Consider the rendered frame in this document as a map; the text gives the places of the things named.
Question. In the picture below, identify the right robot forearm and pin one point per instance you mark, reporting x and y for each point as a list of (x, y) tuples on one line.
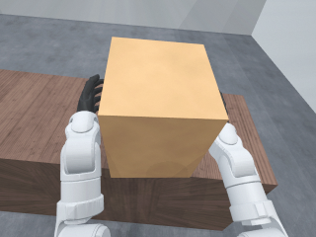
[(249, 203)]

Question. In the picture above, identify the robot right upper arm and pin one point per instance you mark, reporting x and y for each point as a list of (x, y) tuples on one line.
[(266, 232)]

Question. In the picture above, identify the left robot forearm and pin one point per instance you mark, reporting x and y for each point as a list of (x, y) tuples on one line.
[(80, 172)]

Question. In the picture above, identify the pedestal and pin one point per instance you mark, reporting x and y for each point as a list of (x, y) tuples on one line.
[(35, 109)]

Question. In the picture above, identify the robot left upper arm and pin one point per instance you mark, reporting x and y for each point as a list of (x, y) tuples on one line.
[(85, 230)]

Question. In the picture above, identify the left robot hand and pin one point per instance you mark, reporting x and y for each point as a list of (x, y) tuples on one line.
[(87, 100)]

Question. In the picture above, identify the carton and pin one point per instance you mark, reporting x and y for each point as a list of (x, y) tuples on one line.
[(160, 108)]

